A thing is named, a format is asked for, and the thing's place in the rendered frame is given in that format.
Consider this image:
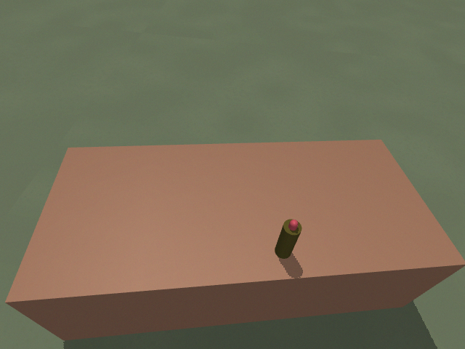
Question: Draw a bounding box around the bottle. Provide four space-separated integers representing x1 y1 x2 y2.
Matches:
275 219 302 259

